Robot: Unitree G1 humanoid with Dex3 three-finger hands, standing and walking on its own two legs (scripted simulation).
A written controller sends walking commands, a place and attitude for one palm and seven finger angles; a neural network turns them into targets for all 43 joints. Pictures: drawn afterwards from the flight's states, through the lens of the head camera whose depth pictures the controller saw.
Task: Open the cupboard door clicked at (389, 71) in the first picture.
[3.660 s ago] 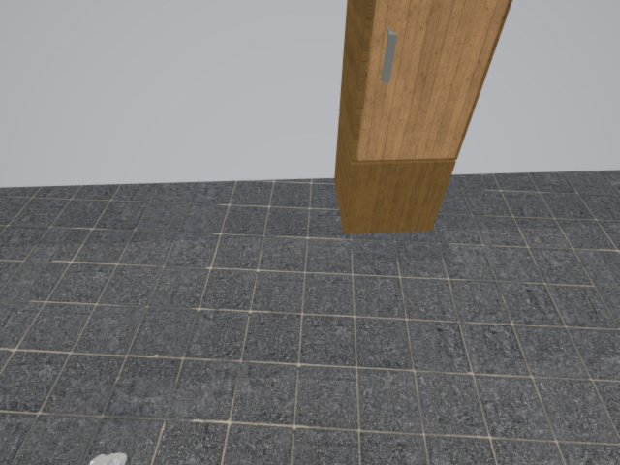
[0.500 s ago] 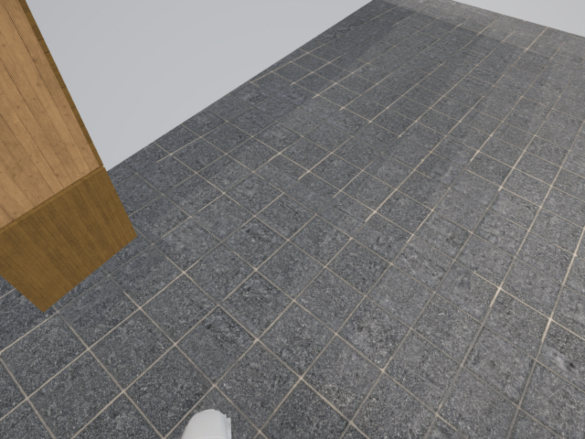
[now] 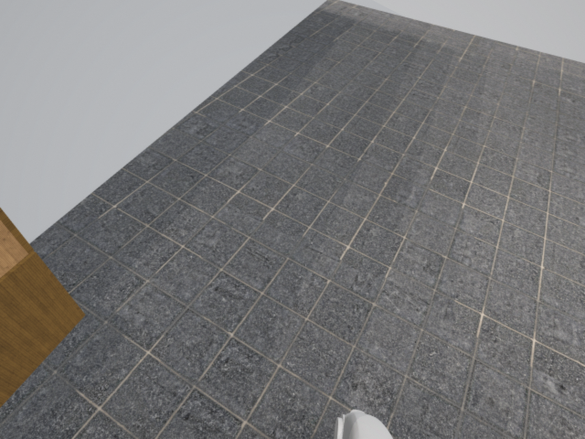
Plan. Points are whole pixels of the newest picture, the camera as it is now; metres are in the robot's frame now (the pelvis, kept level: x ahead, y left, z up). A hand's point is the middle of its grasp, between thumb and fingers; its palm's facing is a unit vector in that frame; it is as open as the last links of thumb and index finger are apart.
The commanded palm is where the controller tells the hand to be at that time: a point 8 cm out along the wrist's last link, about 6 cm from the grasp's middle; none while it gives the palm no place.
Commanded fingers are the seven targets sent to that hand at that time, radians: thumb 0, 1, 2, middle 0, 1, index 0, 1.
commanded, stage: walk to a spot facing it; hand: left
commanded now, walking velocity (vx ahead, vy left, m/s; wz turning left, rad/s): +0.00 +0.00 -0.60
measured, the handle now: out of the picture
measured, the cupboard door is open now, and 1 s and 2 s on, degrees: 0 0 0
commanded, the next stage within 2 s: turn to face it in 0.10 s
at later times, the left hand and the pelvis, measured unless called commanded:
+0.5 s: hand (231, 342) +0.30 +0.12 -0.17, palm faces -0.06 -0.98 -0.17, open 7.3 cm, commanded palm none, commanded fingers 0.00 0.90 0.90 -0.20 -0.30 -0.20 -0.30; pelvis +0.17 -0.03 -0.01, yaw -3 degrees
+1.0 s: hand (166, 372) +0.24 +0.22 -0.17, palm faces +0.23 -0.94 -0.27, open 7.4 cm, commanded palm none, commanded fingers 0.00 0.90 0.90 -0.20 -0.30 -0.20 -0.30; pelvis +0.20 -0.01 +0.00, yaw +11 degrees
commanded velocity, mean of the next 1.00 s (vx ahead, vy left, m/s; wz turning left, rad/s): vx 0.00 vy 0.00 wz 0.40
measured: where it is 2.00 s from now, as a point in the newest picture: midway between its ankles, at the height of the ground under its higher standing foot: outside the picture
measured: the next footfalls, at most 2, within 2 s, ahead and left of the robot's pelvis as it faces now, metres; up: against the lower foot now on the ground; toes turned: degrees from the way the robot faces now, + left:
right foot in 0.20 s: +0.24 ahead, -0.14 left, +0.00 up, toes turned -15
left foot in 0.62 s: +0.26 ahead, +0.09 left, +0.00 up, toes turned +10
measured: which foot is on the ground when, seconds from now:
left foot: down 0.00-0.18, up 0.20-0.60, down 0.62-1.00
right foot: up 0.00-0.18, down 0.20-0.62, up 0.64-1.00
